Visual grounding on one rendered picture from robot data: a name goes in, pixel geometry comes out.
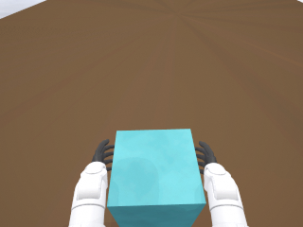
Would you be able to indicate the robot right hand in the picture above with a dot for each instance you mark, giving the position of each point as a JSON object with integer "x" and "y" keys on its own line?
{"x": 208, "y": 156}

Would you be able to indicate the carton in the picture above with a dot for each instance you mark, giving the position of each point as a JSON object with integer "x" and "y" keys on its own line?
{"x": 155, "y": 179}

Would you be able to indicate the robot left forearm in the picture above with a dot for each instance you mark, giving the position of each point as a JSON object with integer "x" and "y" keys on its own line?
{"x": 89, "y": 201}

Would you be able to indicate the robot right forearm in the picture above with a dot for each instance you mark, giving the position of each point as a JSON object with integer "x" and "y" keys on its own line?
{"x": 224, "y": 198}

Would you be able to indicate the robot left hand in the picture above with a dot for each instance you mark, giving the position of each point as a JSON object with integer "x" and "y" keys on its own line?
{"x": 99, "y": 155}

